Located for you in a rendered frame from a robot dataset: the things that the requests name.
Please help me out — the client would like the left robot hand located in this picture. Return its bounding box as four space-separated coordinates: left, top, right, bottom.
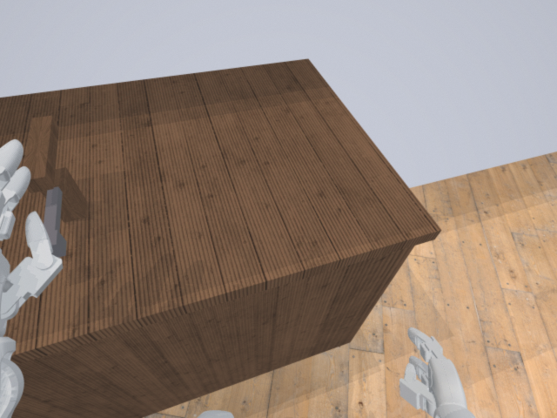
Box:
0 139 63 337

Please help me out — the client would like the counter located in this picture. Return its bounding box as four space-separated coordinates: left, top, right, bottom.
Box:
0 59 441 418

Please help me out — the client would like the right robot hand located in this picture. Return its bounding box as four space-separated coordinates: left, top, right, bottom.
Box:
399 327 467 417

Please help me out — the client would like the tap lever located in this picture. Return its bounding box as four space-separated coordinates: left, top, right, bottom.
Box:
44 187 67 257

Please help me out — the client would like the robot left forearm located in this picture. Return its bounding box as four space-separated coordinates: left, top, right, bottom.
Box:
0 337 24 418

